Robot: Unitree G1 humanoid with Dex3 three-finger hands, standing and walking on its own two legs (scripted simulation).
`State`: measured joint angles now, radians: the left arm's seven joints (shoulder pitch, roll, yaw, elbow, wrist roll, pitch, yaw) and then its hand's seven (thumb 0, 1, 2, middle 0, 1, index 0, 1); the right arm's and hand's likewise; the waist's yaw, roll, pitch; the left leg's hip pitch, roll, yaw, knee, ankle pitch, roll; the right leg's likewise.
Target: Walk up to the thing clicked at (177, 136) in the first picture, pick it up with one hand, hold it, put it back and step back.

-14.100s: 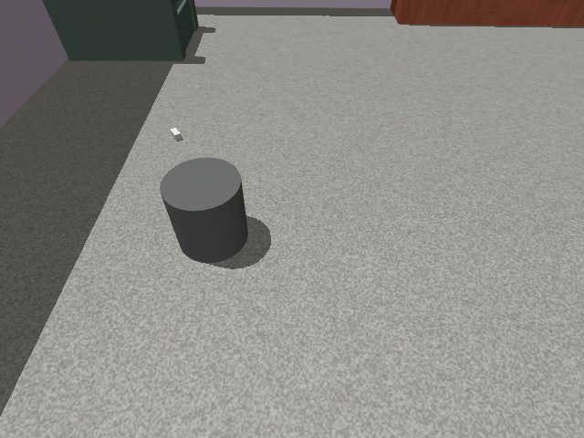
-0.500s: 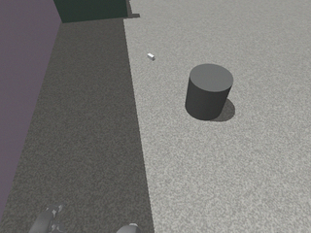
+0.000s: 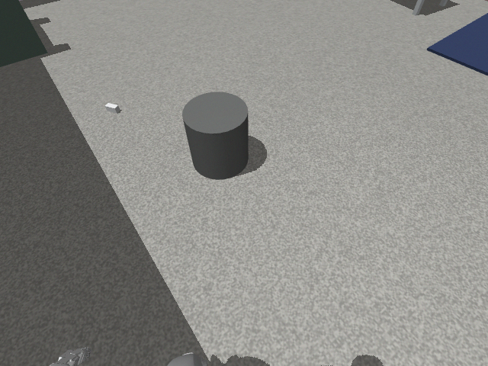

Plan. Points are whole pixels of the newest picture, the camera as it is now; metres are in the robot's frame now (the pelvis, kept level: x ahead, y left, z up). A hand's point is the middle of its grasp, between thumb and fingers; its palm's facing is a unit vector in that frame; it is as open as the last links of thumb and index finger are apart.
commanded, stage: walk up
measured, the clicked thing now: (112, 108) +1.65 +0.89 -0.72
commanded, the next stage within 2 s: stand in 1.58 s
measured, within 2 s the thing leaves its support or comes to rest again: neither
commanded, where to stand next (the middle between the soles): +0.08 +0.00 m, yaw -26 degrees
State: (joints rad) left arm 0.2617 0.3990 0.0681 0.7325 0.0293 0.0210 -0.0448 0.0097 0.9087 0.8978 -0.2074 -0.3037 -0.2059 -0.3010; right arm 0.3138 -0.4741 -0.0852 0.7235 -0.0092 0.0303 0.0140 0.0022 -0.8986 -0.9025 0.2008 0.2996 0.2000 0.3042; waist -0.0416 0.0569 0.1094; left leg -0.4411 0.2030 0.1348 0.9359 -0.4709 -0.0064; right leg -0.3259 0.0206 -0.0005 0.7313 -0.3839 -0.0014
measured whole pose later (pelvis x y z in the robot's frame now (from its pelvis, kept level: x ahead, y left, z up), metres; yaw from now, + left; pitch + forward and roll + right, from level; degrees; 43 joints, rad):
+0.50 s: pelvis +0.01 +0.01 +0.01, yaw -17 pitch -1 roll -1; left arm 0.25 0.43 0.07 0.80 0.01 0.00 -0.02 0.01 0.91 0.90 -0.21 -0.30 -0.21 -0.30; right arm 0.29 -0.43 -0.05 0.76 -0.04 -0.02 0.02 0.00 -0.90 -0.90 0.20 0.30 0.20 0.30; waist -0.03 0.01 0.12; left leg -0.35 0.14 0.14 0.72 -0.34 0.00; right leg -0.40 0.01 0.02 0.82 -0.45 -0.01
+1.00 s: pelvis +0.01 +0.01 +0.00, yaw -26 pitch -3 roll -1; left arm 0.19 0.40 0.05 0.90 0.00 -0.02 0.01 0.01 0.91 0.90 -0.21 -0.30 -0.21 -0.30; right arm 0.23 -0.37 -0.01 0.91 -0.03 -0.01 0.02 0.00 -0.90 -0.90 0.20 0.30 0.20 0.30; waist -0.01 0.01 0.10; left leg -0.36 0.11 0.05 0.79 -0.38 -0.03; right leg -0.34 0.05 0.05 0.73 -0.36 -0.02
